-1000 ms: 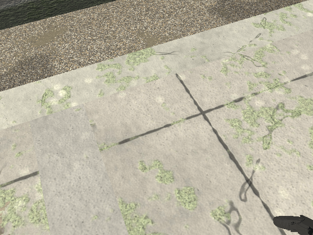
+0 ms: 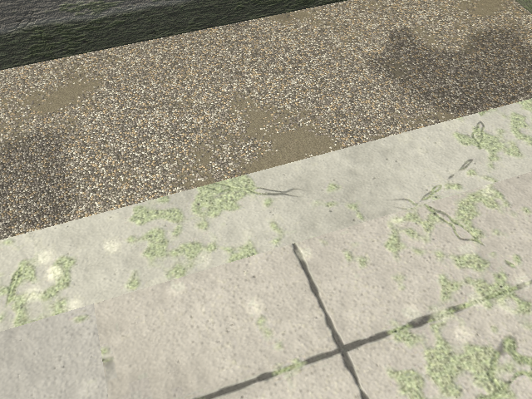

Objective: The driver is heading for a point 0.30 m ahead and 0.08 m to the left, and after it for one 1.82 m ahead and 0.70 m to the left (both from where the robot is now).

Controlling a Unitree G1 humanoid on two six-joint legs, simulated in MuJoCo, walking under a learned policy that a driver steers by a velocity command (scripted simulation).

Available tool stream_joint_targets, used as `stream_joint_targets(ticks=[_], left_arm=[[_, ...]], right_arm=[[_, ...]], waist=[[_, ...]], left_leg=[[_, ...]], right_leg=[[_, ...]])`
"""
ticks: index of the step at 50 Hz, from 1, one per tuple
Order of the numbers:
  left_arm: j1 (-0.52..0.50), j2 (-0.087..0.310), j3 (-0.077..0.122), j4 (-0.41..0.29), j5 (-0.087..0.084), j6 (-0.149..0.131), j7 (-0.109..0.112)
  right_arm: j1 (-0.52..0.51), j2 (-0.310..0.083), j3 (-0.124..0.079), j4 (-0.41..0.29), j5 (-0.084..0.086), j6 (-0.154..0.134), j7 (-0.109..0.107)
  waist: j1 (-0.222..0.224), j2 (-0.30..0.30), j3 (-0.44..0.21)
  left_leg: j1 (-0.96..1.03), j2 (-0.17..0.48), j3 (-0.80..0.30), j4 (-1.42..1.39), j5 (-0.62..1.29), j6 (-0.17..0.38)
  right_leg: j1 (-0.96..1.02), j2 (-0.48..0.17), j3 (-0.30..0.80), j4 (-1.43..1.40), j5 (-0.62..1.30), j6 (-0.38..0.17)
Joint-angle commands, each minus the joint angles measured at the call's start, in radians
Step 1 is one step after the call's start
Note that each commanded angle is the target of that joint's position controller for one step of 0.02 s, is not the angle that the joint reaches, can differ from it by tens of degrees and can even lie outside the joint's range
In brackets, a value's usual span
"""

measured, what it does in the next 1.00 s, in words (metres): steps on the spot, turning left: left foot, then right foot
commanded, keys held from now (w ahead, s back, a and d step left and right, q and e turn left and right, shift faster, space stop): q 0.80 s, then no key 0.20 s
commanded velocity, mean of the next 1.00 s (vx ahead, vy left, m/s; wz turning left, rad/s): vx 0.04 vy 0.00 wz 0.52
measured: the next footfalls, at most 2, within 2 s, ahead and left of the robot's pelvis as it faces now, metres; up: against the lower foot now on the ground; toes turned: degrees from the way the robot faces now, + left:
left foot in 0.08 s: +0.18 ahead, +0.11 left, +0.00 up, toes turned +4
right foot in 0.52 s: +0.19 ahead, -0.11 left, +0.00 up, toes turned +23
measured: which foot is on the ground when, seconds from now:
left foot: up 0.00-0.06, down 0.08-0.54, up 0.56-0.92, down 0.94-1.00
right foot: down 0.00-0.08, up 0.10-0.50, down 0.52-0.96, up 0.98-1.00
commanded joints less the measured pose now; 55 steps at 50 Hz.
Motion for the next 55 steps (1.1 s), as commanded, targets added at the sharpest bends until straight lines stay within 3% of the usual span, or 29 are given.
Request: stream_joint_targets(ticks=[1, 4, 5, 6, 7, 8, 9, 10, 13, 17, 22, 25, 26, 27, 28, 29, 30, 32, 35, 39, 44, 46, 47, 48, 49, 50, 51, 53, 55], left_arm=[[-0.053, 0.179, 0.048, -0.055, -0.021, 0.012, 0.015], [-0.040, 0.157, 0.046, -0.053, -0.028, 0.033, 0.024], [-0.012, 0.126, 0.031, -0.077, 0.012, 0.027, 0.020], [0.063, 0.065, 0.006, -0.102, 0.034, 0.021, 0.005], [0.012, 0.130, 0.018, -0.080, 0.011, 0.024, -0.009], [-0.044, 0.142, 0.024, -0.097, -0.014, 0.030, -0.010], [-0.062, 0.132, 0.025, -0.087, -0.007, 0.039, 0.001], [-0.081, 0.143, 0.031, -0.091, 0.005, 0.048, 0.013], [-0.048, 0.112, 0.027, -0.086, 0.003, 0.059, 0.018], [-0.078, 0.093, 0.019, -0.090, 0.002, 0.056, 0.021], [-0.096, 0.107, 0.025, -0.100, -0.008, 0.039, 0.006], [-0.026, 0.110, 0.035, -0.080, -0.011, 0.023, -0.009], [0.005, 0.148, 0.048, -0.073, -0.002, 0.022, -0.008], [-0.004, 0.235, 0.066, -0.085, 0.021, 0.029, -0.002], [-0.030, 0.254, 0.071, -0.090, 0.054, 0.031, -0.005], [-0.096, 0.194, 0.054, -0.125, 0.050, 0.027, 0.001], [-0.146, 0.148, 0.044, -0.137, 0.033, 0.027, 0.007], [-0.164, 0.119, 0.032, -0.146, 0.004, 0.033, 0.016], [-0.104, 0.126, 0.032, -0.138, 0.012, 0.048, 0.027], [-0.059, 0.179, 0.053, -0.129, 0.010, 0.062, 0.027], [-0.074, 0.214, 0.064, -0.116, -0.017, 0.062, 0.000], [-0.101, 0.201, 0.057, -0.106, -0.038, 0.061, -0.003], [-0.047, 0.165, 0.044, -0.079, -0.038, 0.055, -0.007], [-0.022, 0.094, 0.019, -0.086, 0.008, 0.048, -0.015], [-0.064, 0.068, 0.006, -0.124, 0.024, 0.043, -0.014], [-0.122, 0.144, 0.029, -0.122, 0.011, 0.050, -0.003], [-0.119, 0.156, 0.037, -0.114, -0.006, 0.056, -0.003], [-0.083, 0.157, 0.045, -0.078, -0.001, 0.072, 0.009], [-0.046, 0.135, 0.041, -0.059, 0.000, 0.075, 0.009]], right_arm=[[0.006, -0.091, -0.033, -0.092, -0.005, -0.001, 0.019], [0.157, -0.156, -0.071, -0.074, -0.008, -0.006, 0.011], [0.220, -0.265, -0.100, -0.085, -0.012, -0.004, -0.015], [0.190, -0.316, -0.098, -0.117, -0.031, -0.004, -0.020], [0.171, -0.231, -0.081, -0.136, -0.020, -0.001, -0.015], [0.104, -0.198, -0.070, -0.148, -0.011, -0.001, -0.014], [0.060, -0.172, -0.065, -0.149, 0.005, 0.005, -0.019], [0.025, -0.157, -0.060, -0.156, 0.012, 0.015, -0.027], [-0.001, -0.168, -0.065, -0.173, -0.014, 0.029, -0.044], [0.015, -0.186, -0.076, -0.176, -0.005, 0.038, -0.066], [0.012, -0.184, -0.078, -0.185, -0.004, 0.055, -0.064], [-0.010, -0.176, -0.075, -0.192, 0.012, 0.068, -0.067], [0.012, -0.153, -0.069, -0.191, 0.017, 0.070, -0.069], [0.041, -0.103, -0.057, -0.200, 0.012, 0.070, -0.066], [0.019, -0.151, -0.074, -0.226, 0.010, 0.055, -0.063], [0.052, -0.215, -0.096, -0.199, -0.001, 0.051, -0.060], [0.082, -0.219, -0.104, -0.166, 0.005, 0.057, -0.059], [0.111, -0.165, -0.092, -0.138, 0.004, 0.079, -0.064], [0.035, -0.121, -0.074, -0.176, 0.022, 0.081, -0.058], [-0.029, -0.094, -0.055, -0.218, 0.015, 0.077, -0.043], [0.001, -0.099, -0.053, -0.215, 0.010, 0.082, -0.030], [0.074, -0.093, -0.055, -0.182, 0.008, 0.081, -0.026], [0.092, -0.117, -0.060, -0.175, 0.005, 0.080, -0.030], [0.117, -0.188, -0.073, -0.183, 0.002, 0.078, -0.043], [0.076, -0.226, -0.071, -0.197, -0.027, 0.068, -0.044], [0.083, -0.165, -0.057, -0.192, -0.039, 0.048, -0.038], [0.049, -0.140, -0.044, -0.174, -0.040, 0.032, -0.036], [-0.029, -0.134, -0.040, -0.165, -0.017, 0.019, -0.039], [-0.053, -0.104, -0.026, -0.150, -0.019, 0.017, -0.044]], waist=[[-0.036, -0.118, -0.082], [-0.107, -0.049, -0.157], [-0.115, 0.145, -0.233], [-0.043, 0.263, -0.362], [-0.103, 0.099, -0.422], [-0.085, 0.055, -0.313], [-0.065, -0.021, -0.237], [-0.051, -0.011, -0.186], [-0.020, 0.073, -0.179], [-0.044, 0.081, -0.204], [-0.064, 0.125, -0.182], [-0.022, 0.126, -0.173], [-0.019, 0.079, -0.174], [-0.055, -0.151, -0.159], [-0.055, -0.355, -0.108], [-0.070, -0.254, -0.102], [-0.089, -0.194, -0.093], [-0.080, -0.170, -0.075], [-0.032, -0.197, -0.066], [0.013, -0.225, -0.106], [-0.002, -0.239, -0.123], [-0.053, -0.214, -0.127], [-0.055, -0.157, -0.138], [-0.033, 0.058, -0.202], [-0.035, 0.248, -0.189], [-0.095, 0.140, -0.196], [-0.070, 0.127, -0.166], [-0.045, 0.111, -0.119], [-0.021, 0.100, -0.123]], left_leg=[[0.089, -0.004, 0.018, -0.040, -0.068, 0.034], [0.331, -0.083, 0.050, -0.215, 0.081, 0.110], [0.549, 0.104, -0.221, -0.214, 0.590, 0.200], [0.769, 0.325, -0.598, -0.219, 0.730, 0.436], [0.730, 0.288, -0.556, -0.264, 0.527, 0.417], [0.633, 0.243, -0.453, -0.285, 0.384, 0.364], [0.540, 0.191, -0.395, -0.312, 0.224, 0.306], [0.446, 0.157, -0.362, -0.339, 0.121, 0.277], [0.324, 0.092, -0.317, -0.367, 0.080, 0.261], [0.326, 0.076, -0.351, -0.358, -0.050, 0.248], [0.329, 0.068, -0.452, -0.351, -0.182, 0.226], [0.309, 0.033, -0.475, -0.297, -0.154, 0.184], [0.244, -0.014, -0.436, -0.236, -0.232, 0.139], [0.085, -0.134, -0.272, -0.022, -0.433, 0.076], [-0.028, -0.214, -0.139, 0.213, -0.579, 0.028], [-0.016, -0.156, -0.170, 0.382, -0.525, 0.001], [-0.009, -0.152, -0.155, 0.447, -0.461, -0.013], [-0.046, -0.141, -0.132, 0.561, -0.380, -0.049], [-0.074, -0.108, -0.058, 0.484, -0.327, -0.082], [-0.007, -0.048, -0.015, 0.276, -0.359, -0.094], [0.209, -0.066, 0.052, 0.009, -0.353, -0.042], [0.357, -0.088, 0.074, -0.248, -0.162, 0.012], [0.488, -0.074, 0.031, -0.349, -0.021, 0.043], [0.678, 0.116, -0.207, -0.333, 0.293, 0.095], [0.632, 0.311, -0.395, -0.304, 0.438, 0.287], [0.563, 0.300, -0.371, -0.322, 0.357, 0.347], [0.524, 0.244, -0.298, -0.332, 0.286, 0.311], [0.486, 0.179, -0.228, -0.340, 0.214, 0.246], [0.435, 0.143, -0.174, -0.339, 0.274, 0.241]], right_leg=[[0.029, -0.314, 0.073, 0.051, 0.640, -0.127], [-0.020, -0.222, 0.019, 0.385, 0.651, -0.039], [-0.230, -0.128, -0.009, 0.680, 0.287, 0.040], [-0.520, 0.051, 0.111, 0.971, -0.475, 0.097], [-0.537, 0.000, 0.276, 1.030, -0.435, 0.084], [-0.576, -0.028, 0.269, 1.012, -0.357, 0.071], [-0.583, -0.058, 0.262, 0.944, -0.289, 0.073], [-0.558, -0.072, 0.261, 0.871, -0.235, 0.079], [-0.445, -0.039, 0.240, 0.746, -0.160, 0.103], [-0.405, -0.027, 0.261, 0.582, -0.102, 0.123], [-0.337, -0.006, 0.271, 0.413, -0.101, 0.106], [-0.199, -0.001, 0.243, 0.161, 0.007, 0.065], [-0.102, -0.082, 0.290, 0.076, 0.053, 0.033], [-0.026, -0.307, 0.511, 0.006, 0.079, -0.064], [-0.119, -0.440, 0.710, -0.046, 0.206, -0.208], [-0.139, -0.431, 0.648, -0.028, 0.241, -0.219], [-0.145, -0.363, 0.532, -0.003, 0.246, -0.169], [-0.105, -0.299, 0.411, 0.022, 0.277, -0.133], [-0.032, -0.270, 0.310, 0.019, 0.331, -0.153], [0.058, -0.322, 0.279, 0.034, 0.390, -0.177], [-0.004, -0.343, 0.248, 0.075, 0.460, -0.178], [-0.048, -0.319, 0.220, 0.147, 0.435, -0.133], [-0.126, -0.287, 0.182, 0.200, 0.341, -0.067], [-0.294, -0.205, 0.096, 0.392, 0.028, 0.033], [-0.460, -0.103, 0.094, 0.528, -0.376, 0.100], [-0.455, -0.119, 0.181, 0.673, -0.414, 0.118], [-0.450, -0.124, 0.205, 0.726, -0.370, 0.115], [-0.456, -0.125, 0.217, 0.725, -0.265, 0.125], [-0.380, -0.110, 0.209, 0.715, -0.186, 0.138]])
